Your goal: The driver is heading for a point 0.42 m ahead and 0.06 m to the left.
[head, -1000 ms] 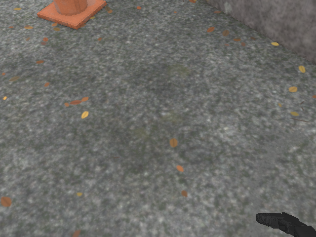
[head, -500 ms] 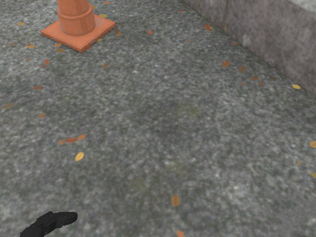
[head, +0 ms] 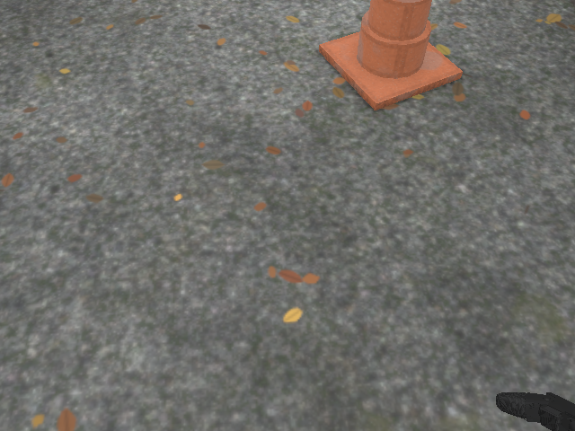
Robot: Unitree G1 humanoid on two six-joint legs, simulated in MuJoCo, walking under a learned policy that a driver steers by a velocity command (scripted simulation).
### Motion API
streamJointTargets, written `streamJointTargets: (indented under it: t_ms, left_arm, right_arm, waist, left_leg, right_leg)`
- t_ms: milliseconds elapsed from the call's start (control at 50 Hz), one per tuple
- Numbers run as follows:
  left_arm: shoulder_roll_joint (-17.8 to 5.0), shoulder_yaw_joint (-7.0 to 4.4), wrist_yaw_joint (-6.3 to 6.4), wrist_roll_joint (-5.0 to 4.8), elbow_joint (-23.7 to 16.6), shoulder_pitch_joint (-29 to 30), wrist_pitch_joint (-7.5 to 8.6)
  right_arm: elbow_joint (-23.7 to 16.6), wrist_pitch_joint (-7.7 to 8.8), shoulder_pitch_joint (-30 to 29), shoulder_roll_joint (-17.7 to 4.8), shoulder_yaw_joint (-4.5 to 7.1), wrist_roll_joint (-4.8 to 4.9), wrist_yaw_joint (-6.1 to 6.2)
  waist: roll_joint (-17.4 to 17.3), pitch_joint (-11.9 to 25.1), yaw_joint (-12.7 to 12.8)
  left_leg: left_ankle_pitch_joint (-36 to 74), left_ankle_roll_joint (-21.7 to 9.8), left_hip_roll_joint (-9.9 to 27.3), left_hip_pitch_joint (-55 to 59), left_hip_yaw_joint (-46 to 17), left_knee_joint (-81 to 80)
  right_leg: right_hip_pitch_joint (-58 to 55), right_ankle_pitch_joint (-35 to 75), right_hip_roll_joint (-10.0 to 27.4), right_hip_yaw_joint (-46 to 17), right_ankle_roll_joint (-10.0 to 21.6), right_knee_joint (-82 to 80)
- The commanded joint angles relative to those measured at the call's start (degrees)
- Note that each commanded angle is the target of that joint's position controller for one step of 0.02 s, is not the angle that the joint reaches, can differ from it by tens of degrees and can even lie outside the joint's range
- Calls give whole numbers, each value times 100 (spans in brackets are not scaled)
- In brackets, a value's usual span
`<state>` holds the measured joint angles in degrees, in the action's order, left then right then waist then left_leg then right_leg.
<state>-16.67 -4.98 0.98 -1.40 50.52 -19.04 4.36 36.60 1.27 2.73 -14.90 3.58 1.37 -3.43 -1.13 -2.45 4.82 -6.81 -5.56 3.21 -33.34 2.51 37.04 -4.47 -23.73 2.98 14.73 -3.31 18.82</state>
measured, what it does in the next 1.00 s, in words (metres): walks ahead, turning left: left foot, then right foot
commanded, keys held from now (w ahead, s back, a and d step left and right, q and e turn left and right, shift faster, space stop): w+q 0.34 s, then no key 0.66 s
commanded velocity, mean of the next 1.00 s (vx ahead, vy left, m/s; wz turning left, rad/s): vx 0.28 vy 0.00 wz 0.34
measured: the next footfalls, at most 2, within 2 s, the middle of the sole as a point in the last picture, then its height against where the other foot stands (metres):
left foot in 0.02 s outside the picture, level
right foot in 0.52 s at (331, 413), level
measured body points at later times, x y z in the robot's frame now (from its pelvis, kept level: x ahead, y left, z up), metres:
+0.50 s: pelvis +0.27 +0.03 +0.01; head +0.30 +0.05 +0.46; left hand +0.44 +0.31 -0.07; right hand +0.38 -0.25 -0.10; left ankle +0.14 +0.10 -0.72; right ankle +0.45 -0.05 -0.71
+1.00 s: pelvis +0.37 +0.05 +0.01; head +0.37 +0.06 +0.46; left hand +0.42 +0.32 -0.12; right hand +0.56 -0.16 -0.10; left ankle +0.33 +0.18 -0.72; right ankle +0.45 -0.05 -0.72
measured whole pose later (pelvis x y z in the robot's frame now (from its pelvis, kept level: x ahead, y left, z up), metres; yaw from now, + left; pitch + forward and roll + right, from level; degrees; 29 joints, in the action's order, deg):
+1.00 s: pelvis +0.37 +0.05 +0.01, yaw +19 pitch -1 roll -1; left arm -13.0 -0.9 -0.7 1.1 47.2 -9.3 1.2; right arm 43.5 -0.6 14.0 -12.9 2.4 -1.2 1.7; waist 0.8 -0.9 0.9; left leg -17.4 1.7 1.2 -15.0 -3.5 32.9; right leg 17.4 -12.0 -0.6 1.3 0.4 30.0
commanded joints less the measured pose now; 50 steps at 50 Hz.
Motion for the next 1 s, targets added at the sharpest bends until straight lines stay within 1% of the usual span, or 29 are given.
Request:
streamJointTargets:
  t_ms: [20,40,60,80,100,120,140,160,220,340,380,460,500,520,540,560,580,600,640,660,700,740,780,820,840,860,880,900,1000]
  left_arm:
    - [-1125,-250,18,-106,-406,422,42]
    - [-624,-54,20,174,-622,243,14]
    - [-258,99,-23,158,-896,-134,182]
    - [-792,-13,-86,-55,-933,544,336]
    - [-835,-4,-138,-132,-1067,928,396]
    - [-711,29,-120,16,-1035,911,417]
    - [-762,-29,-73,152,-974,858,391]
    - [-756,-47,-86,175,-961,756,322]
    - [-573,-26,-66,243,-1030,796,162]
    - [-295,97,-118,190,-1400,2037,177]
    - [-307,109,-182,187,-1474,2268,223]
    - [-474,38,-292,229,-1509,2169,307]
    - [-554,-14,-276,298,-1370,1571,361]
    - [-806,-59,-254,408,-1345,1124,401]
    - [-1077,-97,-217,541,-1310,615,363]
    - [-778,-51,-253,341,-1113,294,248]
    - [-600,5,-270,168,-1190,464,148]
    - [-451,69,-249,166,-1256,813,60]
    - [-145,239,-251,245,-1262,1492,-20]
    - [-255,206,-257,284,-1220,1659,-63]
    - [-358,158,-241,318,-1154,1711,-92]
    - [-417,136,-209,263,-1050,1553,-115]
    - [-425,157,-183,196,-998,1561,-176]
    - [-251,244,-191,171,-933,1523,-222]
    - [-122,300,-212,218,-859,1380,-214]
    - [-188,284,-237,277,-846,1159,-204]
    - [-208,272,-224,277,-831,1196,-216]
    - [-243,269,-198,270,-815,1279,-226]
    - [-162,276,-133,248,-610,1081,-244]
  right_arm:
    - [22,-27,1624,-1137,543,4,108]
    - [140,-53,2270,-1697,676,-20,212]
    - [-69,64,1904,-2009,642,-8,162]
    - [-72,160,2067,-1384,465,-37,128]
    - [61,217,2045,-1095,371,-24,139]
    - [0,239,1616,-970,325,-2,152]
    - [-104,242,1192,-862,278,-47,161]
    - [-195,241,986,-831,260,-112,184]
    - [-158,287,1039,-921,289,-85,269]
    - [94,228,1597,-997,315,-15,420]
    - [206,190,1739,-993,311,-17,447]
    - [328,67,1913,-872,275,-52,523]
    - [252,50,1623,-792,244,-44,534]
    - [125,77,1590,-595,173,-111,518]
    - [159,109,2307,-362,80,-135,512]
    - [319,109,2905,-562,65,-100,473]
    - [394,37,2702,-1004,183,-24,459]
    - [294,-66,2091,-1053,205,-4,489]
    - [202,-282,1640,-841,187,-104,544]
    - [236,-343,1734,-629,136,-115,556]
    - [323,-329,1842,-348,53,-155,579]
    - [358,-280,1745,-336,30,-167,568]
    - [412,-288,1696,-388,49,-166,544]
    - [393,-301,1515,-389,47,-260,517]
    - [281,-296,1366,-519,56,-332,527]
    - [203,-303,1170,-886,126,-300,562]
    - [318,-286,1145,-809,141,-257,548]
    - [310,-239,1083,-581,83,-272,533]
    - [401,-37,1128,-451,35,-223,524]
  waist:
    - [523,982,-1315]
    - [-523,1521,-1347]
    - [-1675,2276,-745]
    - [-933,2142,-1225]
    - [-824,1420,-1187]
    - [-66,1036,-861]
    - [41,769,-573]
    - [-92,669,-409]
    - [-61,544,-318]
    - [-320,224,-772]
    - [-396,156,-866]
    - [-545,392,-839]
    - [-587,639,-464]
    - [-306,1225,-303]
    - [858,2098,-395]
    - [1751,2845,-429]
    - [1040,2427,-351]
    - [628,1716,-325]
    - [492,829,-607]
    - [709,634,-734]
    - [970,708,-744]
    - [939,1015,-644]
    - [839,1078,-682]
    - [730,822,-712]
    - [532,678,-656]
    - [23,431,-374]
    - [-367,289,-361]
    - [-381,153,-417]
    - [-257,289,-402]
  left_leg:
    - [56,-472,-687,2500,369,-566]
    - [357,-863,486,4260,-1485,-497]
    - [-1311,-2012,1584,5655,-4776,-1607]
    - [-1443,-1743,1590,5470,-4630,-2118]
    - [-1099,-1523,1383,5006,-3864,-2111]
    - [-440,-1287,1142,4100,-3198,-2077]
    - [159,-1115,900,3278,-2672,-2099]
    - [495,-1093,774,2798,-2482,-2244]
    - [1168,-1176,586,2187,-2086,-2452]
    - [482,-778,207,1977,-1771,-2369]
    - [994,-670,225,2044,-1733,-2127]
    - [1849,-442,429,2808,-2096,-1209]
    - [2534,-203,199,2924,-2057,-480]
    - [2053,27,-130,2537,-1895,406]
    - [-566,443,-728,1125,-1574,2202]
    - [-3453,697,-968,382,-1457,3316]
    - [-3247,798,-690,66,-1620,3803]
    - [-2890,883,-515,-144,-1369,3897]
    - [-2448,924,-106,273,-1142,2912]
    - [-2251,937,-88,761,-889,2289]
    - [-1999,951,-145,1429,-587,1338]
    - [-1444,901,-121,1769,-558,641]
    - [-752,805,-156,2206,-478,-89]
    - [-235,623,-178,2680,-466,-863]
    - [-52,477,133,2805,-850,-1066]
    - [-488,275,375,2486,-1121,-1116]
    - [-1611,191,235,1766,-1062,-1240]
    - [-1892,255,133,1475,-1014,-1371]
    - [-554,448,69,1705,-913,-1113]
  right_leg:
    - [561,5787,1050,-161,645,2194]
    - [2336,2724,673,-131,422,4191]
    - [4501,-1052,-464,-1218,200,5929]
    - [5156,-812,-207,-1996,365,6283]
    - [5544,-400,-34,-1922,494,6139]
    - [5162,146,237,-1976,528,5510]
    - [4612,458,418,-1951,453,4968]
    - [4250,614,489,-1958,393,4782]
    - [4037,1015,385,-1817,119,4177]
    - [3860,2809,-41,-1799,-25,1876]
    - [3610,3074,-188,-1706,37,1417]
    - [3320,2721,-352,-1740,337,942]
    - [2504,3109,-378,-1576,591,396]
    - [1312,4848,210,-1964,870,638]
    - [-661,7071,1578,-3316,1808,1123]
    - [-1328,6690,2317,-4631,2469,977]
    - [-773,4989,2131,-4604,2309,699]
    - [-90,3901,1810,-4087,2017,489]
    - [1506,2789,1289,-3310,1683,-20]
    - [2105,2622,976,-2911,1541,-220]
    - [2409,3105,712,-2409,1544,-258]
    - [2136,3177,812,-2394,1629,-167]
    - [2172,2182,827,-2402,1557,-131]
    - [2581,543,593,-2360,1179,-161]
    - [2812,-155,440,-2310,862,-84]
    - [2895,-440,82,-2012,601,76]
    - [2443,-61,-137,-1674,443,264]
    - [2210,234,-152,-1641,397,453]
    - [1977,1252,-124,-1592,497,751]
